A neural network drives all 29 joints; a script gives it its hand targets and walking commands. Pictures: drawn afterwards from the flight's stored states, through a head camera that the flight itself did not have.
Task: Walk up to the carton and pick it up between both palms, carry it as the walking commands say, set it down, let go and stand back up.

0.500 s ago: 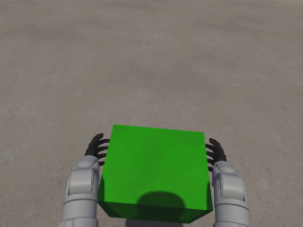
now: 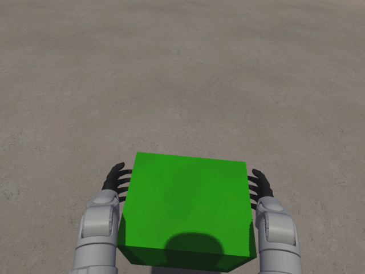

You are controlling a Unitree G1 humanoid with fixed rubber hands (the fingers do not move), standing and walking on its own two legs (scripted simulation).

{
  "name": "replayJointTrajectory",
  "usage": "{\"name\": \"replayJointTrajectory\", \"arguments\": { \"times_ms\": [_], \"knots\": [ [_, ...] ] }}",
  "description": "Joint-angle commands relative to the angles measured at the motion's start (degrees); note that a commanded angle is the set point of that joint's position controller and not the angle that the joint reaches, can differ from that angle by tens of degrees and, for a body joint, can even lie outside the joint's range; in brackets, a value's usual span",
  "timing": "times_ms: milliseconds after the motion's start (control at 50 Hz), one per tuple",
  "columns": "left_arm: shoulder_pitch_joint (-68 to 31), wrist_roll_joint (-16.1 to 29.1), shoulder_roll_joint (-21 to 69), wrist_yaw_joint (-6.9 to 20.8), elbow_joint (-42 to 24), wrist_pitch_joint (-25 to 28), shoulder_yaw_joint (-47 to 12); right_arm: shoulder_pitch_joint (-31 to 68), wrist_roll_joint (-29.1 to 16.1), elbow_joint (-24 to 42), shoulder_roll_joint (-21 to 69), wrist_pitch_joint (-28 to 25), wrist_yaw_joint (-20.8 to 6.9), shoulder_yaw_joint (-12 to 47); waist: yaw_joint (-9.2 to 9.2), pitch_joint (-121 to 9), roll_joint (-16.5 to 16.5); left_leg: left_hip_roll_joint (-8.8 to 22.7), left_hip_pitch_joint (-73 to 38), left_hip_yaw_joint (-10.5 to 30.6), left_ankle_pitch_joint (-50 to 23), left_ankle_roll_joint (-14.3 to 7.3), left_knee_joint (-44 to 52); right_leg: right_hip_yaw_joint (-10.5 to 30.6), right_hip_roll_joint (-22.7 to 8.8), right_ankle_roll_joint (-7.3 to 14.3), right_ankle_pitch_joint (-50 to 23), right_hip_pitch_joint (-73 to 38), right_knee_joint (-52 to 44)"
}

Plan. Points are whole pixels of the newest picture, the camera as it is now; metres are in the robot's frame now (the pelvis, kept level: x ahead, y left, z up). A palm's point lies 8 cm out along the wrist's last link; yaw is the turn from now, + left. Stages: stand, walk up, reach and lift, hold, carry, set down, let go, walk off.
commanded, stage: hold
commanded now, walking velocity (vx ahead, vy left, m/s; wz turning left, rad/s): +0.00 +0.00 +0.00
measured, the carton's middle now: (185, 216) +0.27 +0.00 -0.04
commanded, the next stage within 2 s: carry in 0.08 s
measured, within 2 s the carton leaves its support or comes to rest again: neither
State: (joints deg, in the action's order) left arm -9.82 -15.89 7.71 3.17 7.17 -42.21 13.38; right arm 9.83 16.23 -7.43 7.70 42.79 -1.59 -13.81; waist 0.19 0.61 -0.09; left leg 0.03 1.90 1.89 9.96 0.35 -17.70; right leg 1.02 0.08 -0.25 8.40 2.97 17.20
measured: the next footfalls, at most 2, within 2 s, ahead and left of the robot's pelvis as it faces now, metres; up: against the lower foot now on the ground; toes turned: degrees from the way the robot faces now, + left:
left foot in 0.96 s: -0.02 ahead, -0.04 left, +0.00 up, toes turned +10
right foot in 1.10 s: +0.02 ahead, -0.25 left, +0.00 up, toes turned -6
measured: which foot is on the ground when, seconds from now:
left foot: down 0.00-0.68, up 0.70-0.94, down 0.96-1.00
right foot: down 0.00-0.98, up 1.00-1.00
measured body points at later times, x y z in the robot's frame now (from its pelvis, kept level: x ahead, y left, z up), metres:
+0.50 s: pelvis -0.01 -0.05 -0.03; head -0.01 -0.04 +0.42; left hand +0.28 +0.12 +0.05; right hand +0.27 -0.23 +0.05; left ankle +0.00 +0.09 -0.75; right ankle +0.02 -0.12 -0.75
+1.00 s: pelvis -0.05 -0.14 -0.02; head -0.06 -0.12 +0.43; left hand +0.21 +0.04 +0.05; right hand +0.22 -0.31 +0.05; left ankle -0.06 -0.04 -0.75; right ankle +0.00 -0.19 -0.75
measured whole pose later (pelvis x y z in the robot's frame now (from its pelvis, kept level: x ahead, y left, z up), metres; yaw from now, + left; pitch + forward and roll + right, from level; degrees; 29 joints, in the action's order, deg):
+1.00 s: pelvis -0.05 -0.14 -0.02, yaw +1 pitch +4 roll +0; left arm -5.3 -7.3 6.7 -2.0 -22.0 -68.0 9.8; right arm 6.7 6.5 18.0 6.5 67.2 2.1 -9.9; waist -0.9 -7.0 2.2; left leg 2.1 20.0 -8.9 17.6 -1.9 -34.6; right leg -9.5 1.8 3.4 15.6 25.3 34.8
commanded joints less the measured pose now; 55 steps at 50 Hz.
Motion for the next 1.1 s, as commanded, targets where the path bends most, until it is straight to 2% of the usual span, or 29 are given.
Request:
{"name": "replayJointTrajectory", "arguments": {
  "times_ms": [0,40,60,80,120,220,280,320,360,380,440,460,480,500,520,560,620,640,660,680,700,740,900,920,940,960,980,1020,1080],
  "knots": [
    [-27.6,15.0,46.7,12.7,-2.8,1.7,-33.4,28.1,-15.9,3.7,46.6,-2.1,-14.2,34.4,-0.07,-12.9,0.1,-5.2,0.3,2.1,-8.6,-0.5,2.5,2.6,5.1,0.1,-7.8,-5.1,-1.5],
    [-27.5,15.0,46.7,12.7,-2.8,1.7,-33.5,28.1,-15.9,3.7,46.5,-2.0,-14.3,34.4,-0.1,-12.9,0.0,-5.2,0.3,2.1,-8.6,-0.6,2.5,2.5,5.1,0.2,-7.8,-5.1,-1.5],
    [-27.4,17.7,47.5,12.6,-4.0,1.6,-36.6,30.0,-17.8,5.1,47.5,-2.2,-14.3,38.1,0.31,-15.4,0.6,7.0,5.4,0.5,-2.2,-1.2,-5.6,0.7,-6.2,0.8,-3.8,3.4,5.8],
    [-29.5,18.3,46.6,12.6,-4.0,1.4,-36.5,30.6,-18.5,4.1,47.7,-2.2,-14.0,37.8,0.02,-17.1,2.0,7.8,7.6,2.8,0.3,-1.8,-6.7,2.3,-5.8,1.1,-1.7,4.5,7.9],
    [-30.6,19.6,46.2,12.2,-6.1,0.4,-38.5,30.8,-19.4,4.6,47.2,-1.5,-13.4,38.5,-0.11,-16.3,-1.3,10.6,12.8,6.1,4.2,-2.7,-5.1,2.2,-5.1,1.0,0.6,8.5,12.1],
    [-31.2,25.7,46.5,11.1,-12.5,-5.2,-44.4,28.8,-23.3,12.8,45.6,4.1,-11.7,41.2,-0.7,-20.5,-8.6,17.0,10.5,11.5,-14.3,-6.0,-9.3,-0.1,-2.4,0.4,7.1,17.9,17.9],
    [-29.6,29.5,46.6,10.6,-17.1,-9.7,-46.6,29.1,-26.4,20.4,45.0,9.2,-10.9,43.5,-0.6,-21.9,-7.7,15.8,12.1,9.0,-14.2,-4.5,-12.4,-0.3,-1.5,1.0,5.3,16.7,15.0],
    [-27.6,31.3,45.8,9.9,-20.2,-13.3,-47.2,28.8,-28.9,24.9,45.0,13.3,-10.5,45.6,-0.42,-23.3,-0.2,11.3,16.5,2.9,-9.7,-1.5,-19.6,4.4,-5.5,2.5,-10.3,11.7,13.4],
    [-25.4,32.1,44.3,9.0,-23.1,-16.7,-46.7,27.8,-31.5,27.2,45.2,16.9,-10.1,46.9,0.07,-23.8,9.1,4.0,24.7,-4.7,10.9,1.9,-27.8,12.1,-13.0,6.5,-32.5,4.7,10.7],
    [-24.9,32.0,44.2,8.5,-24.5,-18.0,-46.7,28.0,-32.6,28.1,45.3,18.3,-10.2,47.8,-0.01,-23.2,10.0,2.9,25.3,-6.2,18.4,1.6,-27.3,12.5,-13.5,8.3,-35.0,4.7,10.2],
    [-24.5,31.9,43.8,7.2,-30.0,-21.2,-46.9,27.0,-34.6,30.5,46.2,21.0,-10.5,48.9,-0.92,-23.3,8.3,3.1,17.2,-8.2,6.5,0.1,-16.5,5.8,-8.9,7.3,-28.9,8.9,13.5],
    [-24.1,31.7,44.1,7.0,-31.1,-22.1,-46.9,25.9,-34.7,30.7,46.0,21.7,-10.6,48.4,-1.08,-24.1,6.7,5.7,12.8,-5.5,2.7,-0.6,-13.7,3.7,-7.1,5.8,-24.6,12.2,16.2],
    [-24.2,31.8,44.2,7.0,-32.4,-23.0,-47.3,24.4,-34.2,30.2,44.7,22.1,-10.6,47.4,-1.24,-24.1,-3.8,14.9,8.8,5.9,-8.0,-3.9,-10.6,-0.6,-3.6,3.3,-13.1,18.7,23.6],
    [-25.5,32.0,44.0,7.2,-33.7,-23.7,-47.8,23.9,-34.0,30.6,44.4,22.4,-10.4,47.3,-1.53,-22.5,-15.7,25.2,4.9,16.6,-23.1,-8.9,-7.5,-3.5,-0.3,0.8,9.9,27.7,30.1],
    [-26.1,32.2,43.6,7.4,-33.3,-24.4,-48.3,24.3,-34.4,31.7,44.9,23.0,-10.2,47.3,-1.46,-22.5,-17.9,28.8,4.6,19.6,-28.0,-12.1,-7.0,-1.6,-1.3,0.1,22.5,31.2,35.1],
    [-25.1,33.2,44.3,7.8,-30.9,-25.2,-48.0,26.1,-34.0,34.3,44.4,24.1,-9.5,47.5,-1.11,-21.7,-11.4,26.0,7.1,13.7,-25.0,-9.4,-7.5,0.3,-3.9,-0.7,19.2,28.8,29.6],
    [-23.9,33.8,45.1,8.1,-30.1,-25.5,-46.9,25.8,-33.2,34.7,43.9,25.1,-9.2,47.1,-0.99,-20.7,-10.9,17.0,16.5,1.4,-15.8,-3.5,-12.0,-7.7,1.5,-1.5,9.5,14.1,14.5],
    [-22.7,33.7,45.2,8.1,-30.2,-25.8,-46.7,24.4,-33.0,34.1,43.5,25.4,-9.1,46.9,-0.93,-20.9,-8.3,14.9,18.2,-0.4,-11.9,-1.6,-14.9,-6.2,-0.1,-1.3,7.1,10.4,9.0],
    [-22.0,33.4,44.9,8.2,-29.4,-26.1,-47.0,23.6,-32.7,33.1,43.3,25.6,-9.0,46.7,-0.81,-20.9,-0.7,11.4,23.3,-3.0,-3.3,1.3,-19.2,0.5,-6.1,0.3,3.3,5.7,5.0],
    [-21.2,33.0,44.8,8.2,-29.8,-25.9,-47.8,25.0,-33.2,34.3,43.5,26.0,-9.2,47.1,-0.06,-20.6,14.2,5.3,30.1,-9.8,16.4,3.9,-27.6,12.5,-16.7,5.0,-10.2,5.6,3.3],
    [-22.4,33.4,45.4,8.2,-30.7,-25.9,-47.6,26.4,-34.1,33.2,44.2,26.1,-9.4,47.9,0.18,-20.4,14.2,4.4,30.6,-8.3,25.9,2.7,-35.6,12.3,-17.4,8.3,-17.1,5.6,4.0],
    [-22.9,32.8,45.3,7.9,-31.8,-25.6,-47.4,27.4,-35.1,33.3,45.6,25.5,-10.1,49.2,-0.07,-20.6,7.0,4.8,32.2,-6.6,24.0,0.6,-43.5,9.6,-15.9,11.2,-15.3,5.8,5.3],
    [-20.9,31.6,45.7,7.9,-31.6,-26.4,-47.0,24.6,-34.7,31.7,45.0,25.9,-10.2,48.1,-0.72,-23.0,7.2,1.4,17.0,-11.8,10.3,-1.2,-14.9,2.9,-11.4,9.4,-8.6,7.8,6.6],
    [-20.7,31.5,45.4,7.9,-31.7,-26.5,-47.2,23.6,-34.5,31.3,45.0,25.9,-10.3,47.7,-1.08,-23.9,5.4,3.6,10.9,-10.4,4.5,-0.9,-7.8,2.5,-11.1,7.2,-6.4,10.6,7.6],
    [-20.8,31.3,45.4,7.9,-31.8,-26.5,-47.3,23.1,-34.2,31.1,44.5,25.8,-10.5,47.0,-1.2,-24.7,1.0,9.4,3.9,-3.1,4.6,-1.2,-3.8,1.8,-9.7,4.2,-2.5,16.3,11.3],
    [-22.9,31.8,45.7,8.2,-32.9,-26.7,-48.1,21.9,-33.4,29.0,44.2,25.4,-10.5,46.3,-1.61,-20.3,-11.9,23.2,4.7,11.9,-0.9,-6.2,-2.0,-3.2,-4.8,-0.2,5.5,25.4,17.1],
    [-25.4,32.1,45.7,8.3,-33.9,-26.4,-49.3,24.0,-34.0,30.8,45.3,24.9,-10.6,47.0,-1.81,-18.7,-14.6,27.0,8.9,13.8,-7.3,-9.6,-0.9,-3.6,-4.2,-0.2,15.1,25.0,23.0],
    [-26.3,32.6,45.5,8.4,-32.2,-26.3,-49.4,25.8,-34.5,31.3,44.7,25.0,-10.3,47.7,-1.53,-17.9,-8.0,22.6,12.8,6.8,-4.6,-8.9,-2.8,-2.3,-4.3,-0.6,12.6,21.1,23.1],
    [-25.4,33.2,45.2,8.8,-30.7,-26.4,-48.2,25.9,-33.1,31.0,44.1,25.3,-9.5,47.0,-1.07,-17.6,-6.1,13.9,18.0,-2.8,-3.5,-2.3,-8.2,-4.4,-4.3,-1.0,0.2,10.0,10.3]
  ]
}}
